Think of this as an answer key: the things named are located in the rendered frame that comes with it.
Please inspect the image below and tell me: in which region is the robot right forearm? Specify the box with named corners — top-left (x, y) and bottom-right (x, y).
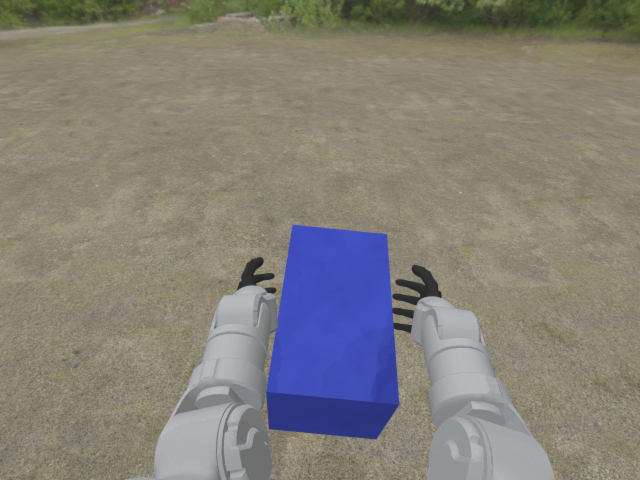
top-left (410, 296), bottom-right (555, 480)

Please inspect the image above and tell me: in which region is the left robot hand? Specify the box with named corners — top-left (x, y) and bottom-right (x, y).
top-left (237, 257), bottom-right (276, 294)

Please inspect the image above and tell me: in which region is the carton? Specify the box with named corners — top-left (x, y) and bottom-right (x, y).
top-left (266, 225), bottom-right (399, 439)

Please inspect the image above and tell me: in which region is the robot left forearm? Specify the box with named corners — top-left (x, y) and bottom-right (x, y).
top-left (154, 285), bottom-right (278, 477)

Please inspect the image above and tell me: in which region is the robot left upper arm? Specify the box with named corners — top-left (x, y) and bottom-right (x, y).
top-left (125, 402), bottom-right (273, 480)

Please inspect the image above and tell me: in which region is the robot right upper arm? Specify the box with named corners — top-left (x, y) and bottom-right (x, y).
top-left (426, 415), bottom-right (554, 480)

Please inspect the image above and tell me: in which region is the right robot hand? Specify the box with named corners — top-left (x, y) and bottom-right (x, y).
top-left (392, 265), bottom-right (442, 333)

